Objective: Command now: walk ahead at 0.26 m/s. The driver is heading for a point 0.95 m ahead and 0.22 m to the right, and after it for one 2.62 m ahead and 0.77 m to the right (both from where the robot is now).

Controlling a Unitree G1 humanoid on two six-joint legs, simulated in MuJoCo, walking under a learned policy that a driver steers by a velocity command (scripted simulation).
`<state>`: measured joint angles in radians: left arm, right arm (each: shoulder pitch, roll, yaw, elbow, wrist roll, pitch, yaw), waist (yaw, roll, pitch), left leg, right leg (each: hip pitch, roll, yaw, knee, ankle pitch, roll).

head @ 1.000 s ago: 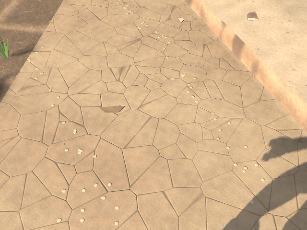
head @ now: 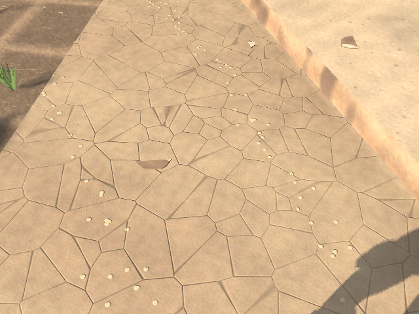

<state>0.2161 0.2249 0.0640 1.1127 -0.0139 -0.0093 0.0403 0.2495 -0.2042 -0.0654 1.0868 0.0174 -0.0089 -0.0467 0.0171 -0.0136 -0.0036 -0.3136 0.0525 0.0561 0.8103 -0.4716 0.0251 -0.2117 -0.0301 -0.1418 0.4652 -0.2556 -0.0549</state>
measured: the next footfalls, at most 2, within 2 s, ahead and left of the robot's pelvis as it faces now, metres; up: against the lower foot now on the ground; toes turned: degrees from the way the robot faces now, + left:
left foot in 0.16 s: +0.08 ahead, +0.15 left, +0.00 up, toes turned +4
right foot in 0.66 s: +0.44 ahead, -0.08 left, +0.00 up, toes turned -9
